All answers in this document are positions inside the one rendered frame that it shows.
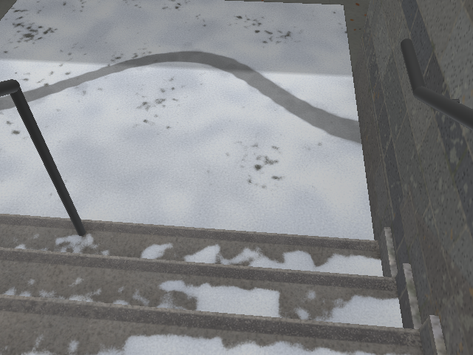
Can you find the stairs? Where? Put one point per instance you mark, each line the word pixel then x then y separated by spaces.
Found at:
pixel 145 289

